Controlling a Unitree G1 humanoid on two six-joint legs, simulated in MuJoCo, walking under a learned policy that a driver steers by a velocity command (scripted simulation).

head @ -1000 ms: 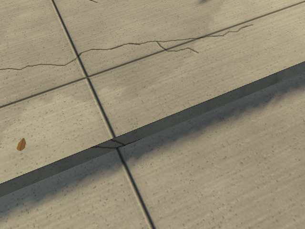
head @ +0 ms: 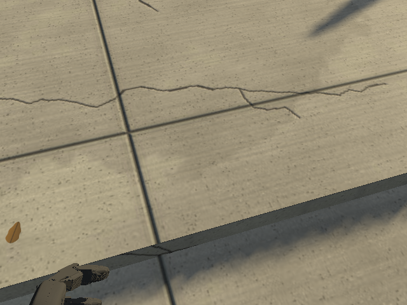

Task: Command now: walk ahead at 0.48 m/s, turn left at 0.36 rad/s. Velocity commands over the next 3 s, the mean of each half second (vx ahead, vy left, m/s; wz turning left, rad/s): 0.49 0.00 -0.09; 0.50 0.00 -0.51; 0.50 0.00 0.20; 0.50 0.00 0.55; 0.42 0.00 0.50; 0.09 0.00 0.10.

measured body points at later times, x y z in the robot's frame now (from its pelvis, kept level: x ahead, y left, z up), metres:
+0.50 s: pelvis +0.27 +0.01 +0.01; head +0.30 +0.01 +0.46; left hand +0.23 +0.27 -0.13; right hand +0.48 -0.22 -0.08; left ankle +0.37 +0.10 -0.73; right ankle +0.15 -0.09 -0.72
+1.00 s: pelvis +0.50 -0.07 +0.00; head +0.55 -0.09 +0.45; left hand +0.81 +0.01 -0.08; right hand +0.34 -0.26 -0.13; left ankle +0.37 +0.10 -0.72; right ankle +0.55 -0.20 -0.66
